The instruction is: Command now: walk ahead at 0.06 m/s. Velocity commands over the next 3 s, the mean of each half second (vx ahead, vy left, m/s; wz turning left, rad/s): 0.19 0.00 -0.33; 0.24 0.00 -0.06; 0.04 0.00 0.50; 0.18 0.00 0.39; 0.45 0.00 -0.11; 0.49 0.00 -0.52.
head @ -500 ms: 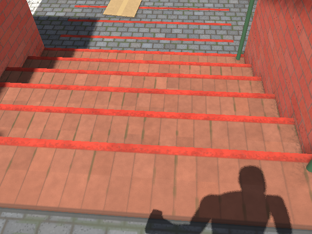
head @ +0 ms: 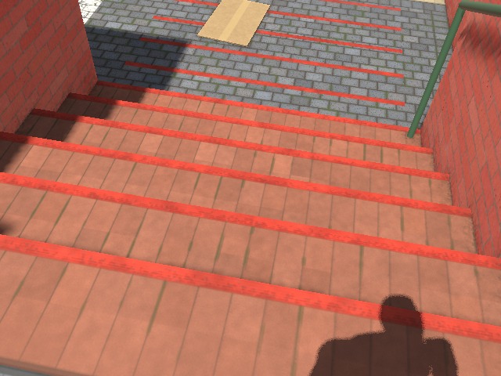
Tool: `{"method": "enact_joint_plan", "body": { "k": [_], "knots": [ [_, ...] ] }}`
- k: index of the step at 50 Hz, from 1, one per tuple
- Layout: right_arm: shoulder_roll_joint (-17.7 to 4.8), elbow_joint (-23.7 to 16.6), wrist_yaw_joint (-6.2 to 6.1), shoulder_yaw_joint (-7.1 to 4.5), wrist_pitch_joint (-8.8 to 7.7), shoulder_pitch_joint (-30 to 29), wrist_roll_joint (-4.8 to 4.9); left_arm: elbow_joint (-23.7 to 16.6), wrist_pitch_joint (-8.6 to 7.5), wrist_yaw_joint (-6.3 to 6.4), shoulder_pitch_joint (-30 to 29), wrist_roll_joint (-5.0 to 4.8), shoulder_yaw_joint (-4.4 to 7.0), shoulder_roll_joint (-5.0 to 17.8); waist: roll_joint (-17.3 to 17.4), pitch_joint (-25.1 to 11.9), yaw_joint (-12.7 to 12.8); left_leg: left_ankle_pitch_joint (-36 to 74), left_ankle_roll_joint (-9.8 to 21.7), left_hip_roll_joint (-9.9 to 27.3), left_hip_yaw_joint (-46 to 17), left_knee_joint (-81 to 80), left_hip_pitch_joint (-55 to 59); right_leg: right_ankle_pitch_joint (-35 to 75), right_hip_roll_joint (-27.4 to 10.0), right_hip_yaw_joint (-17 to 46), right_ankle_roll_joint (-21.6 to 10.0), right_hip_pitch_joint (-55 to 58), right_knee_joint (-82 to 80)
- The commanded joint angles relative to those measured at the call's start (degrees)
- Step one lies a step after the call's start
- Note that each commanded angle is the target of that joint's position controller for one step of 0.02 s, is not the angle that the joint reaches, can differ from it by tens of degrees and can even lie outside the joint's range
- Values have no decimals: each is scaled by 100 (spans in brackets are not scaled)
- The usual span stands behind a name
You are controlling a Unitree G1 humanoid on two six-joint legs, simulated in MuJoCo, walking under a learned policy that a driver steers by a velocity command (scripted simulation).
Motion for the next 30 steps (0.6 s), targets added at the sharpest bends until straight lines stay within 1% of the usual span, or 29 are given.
{"method": "enact_joint_plan", "body": {
  "k": [1,2,5,6,7,8,9,10,11,12,13,14,15,16,17,18,19,20,21,22,23,24,25,26,27,28,29,30],
  "knots": [
    [-662,-98,-61,-142,-26,16,0,157,103,41,790,0,51,254,757,-570,128,1230,613,1308,-1129,-1023,384,422,-69,37,102,351,-271],
    [-700,-67,-68,-157,-20,-15,10,183,119,50,727,-9,44,238,760,-551,115,822,577,1283,-1044,-1030,312,617,-58,2,102,448,-464],
    [-1045,-67,-122,-307,91,-129,66,55,121,60,371,31,84,383,769,-334,88,-590,469,1252,-948,-912,15,1224,30,-156,-31,487,-981],
    [-1123,-47,-138,-363,137,-40,75,-9,105,51,280,57,95,444,698,-221,44,-1025,394,1282,-988,-911,-81,1383,-22,-79,-117,407,-1088],
    [-1141,-32,-154,-406,184,38,74,-79,77,42,227,88,103,491,580,-100,13,-1301,303,1290,-993,-831,-169,1534,-150,108,-218,298,-1236],
    [-1103,-47,-168,-437,222,84,61,-134,39,38,249,120,115,566,375,-23,-31,-1394,210,1191,-882,-560,-259,1689,-360,435,-346,197,-1447],
    [-868,-127,-152,-413,268,118,83,-112,42,29,290,57,182,747,-284,74,-160,-2020,72,707,-438,-384,-287,1061,-528,989,-561,-240,-1773],
    [-810,-213,-129,-405,287,-155,54,-78,44,5,544,41,257,808,-555,239,26,-2328,-70,348,-95,309,-461,-383,-813,1689,-839,-436,-2338],
    [-750,-354,-79,-407,266,-460,35,-56,50,-5,780,44,363,1037,-882,442,212,-2191,-162,-23,162,1117,-955,-1576,-1198,2473,-1119,-359,-3008],
    [-696,-450,-2,-404,217,-539,-18,-69,59,21,753,79,454,1237,-1305,534,257,-1888,-182,-184,126,1940,-1260,-1842,-1573,3152,-1359,-226,-3472],
    [-823,-503,65,-451,163,-515,-32,-119,53,55,669,105,463,1169,-1113,544,145,-1788,-176,-14,-170,2384,-1528,-1566,-1616,3237,-1447,-124,-3584],
    [-846,-485,116,-464,88,-360,-30,-197,34,62,447,83,470,1095,-867,424,-18,-1610,-193,98,-297,2453,-1540,-1058,-1487,3023,-1406,22,-3485],
    [-829,-454,154,-458,5,-278,-34,-280,5,46,265,60,482,1031,-672,287,-89,-1491,-226,141,-301,2346,-1476,-497,-1303,2761,-1346,206,-3356],
    [-782,-454,183,-440,-62,-294,-36,-321,-28,21,183,39,495,981,-575,182,-88,-1451,-265,108,-226,2071,-1318,-10,-1114,2486,-1295,324,-3230],
    [-729,-475,198,-420,-103,-328,-32,-336,-55,-4,167,27,516,959,-579,73,-61,-1455,-296,55,-170,1771,-1056,299,-953,2283,-1252,365,-3098],
    [-698,-504,200,-407,-122,-330,-12,-343,-69,-26,193,26,547,985,-626,-7,-42,-1543,-307,-15,-130,1438,-753,402,-858,2194,-1231,325,-2979],
    [-694,-512,188,-401,-129,-228,23,-368,-71,-46,163,30,583,1033,-682,-51,-83,-1611,-304,-79,-100,1029,-341,390,-790,2164,-1200,162,-2861],
    [-693,-457,157,-405,-139,64,68,-434,-62,-66,15,25,617,1071,-675,-83,-247,-1388,-303,-144,-54,431,295,334,-689,2145,-1110,-158,-2701],
    [-689,-313,98,-417,-162,556,92,-517,-50,-71,-197,11,641,1066,-539,-96,-531,-856,-312,-189,29,-321,1165,226,-483,2056,-954,-646,-2339],
    [-964,-195,9,-490,-217,1038,60,-598,-89,-64,-242,4,619,871,-148,-247,-697,-931,-280,229,-375,-575,2286,-35,-161,1803,-718,-1494,-1628],
    [-1502,-179,-81,-583,-256,1631,-39,-751,-162,-86,-174,-3,468,281,1132,-622,-816,-2708,-86,1804,-2180,-1380,2976,-379,436,934,-467,-2119,164],
    [-2098,-226,-108,-719,-210,1428,-109,-978,-201,-105,-264,25,448,356,1671,-266,-626,-3769,433,2747,-3971,-2013,2425,-313,577,540,-406,-3030,1009],
    [-1695,-312,-95,-651,-198,1081,-120,-1000,-202,-153,-432,121,502,736,903,254,-422,-3836,653,2654,-3744,-1987,1927,242,29,731,-461,-3127,1583],
    [-1269,-380,-53,-545,-237,786,-63,-901,-212,-242,-433,122,527,773,459,492,-270,-3233,553,2295,-3018,-1950,1624,724,-95,728,-429,-3034,1715],
    [-1094,-434,-22,-492,-282,643,-44,-816,-207,-301,-271,101,511,676,478,468,-171,-2362,409,1970,-2264,-1976,1568,1056,-182,641,-333,-2876,1738],
    [-1016,-422,-39,-464,-325,683,-36,-792,-180,-351,-280,145,501,632,611,376,-183,-1584,356,1760,-1702,-1967,1613,1324,-218,483,-261,-2819,1911],
    [-955,-363,-33,-446,-362,813,-30,-820,-148,-388,-329,164,482,600,665,280,-202,-834,320,1603,-1255,-1891,1682,1538,-233,394,-209,-2823,2069],
    [-905,-295,-14,-433,-391,1000,-24,-872,-119,-404,-421,158,468,554,652,192,-229,-190,297,1542,-961,-1783,1797,1686,-224,341,-184,-2895,2173]
  ]
}}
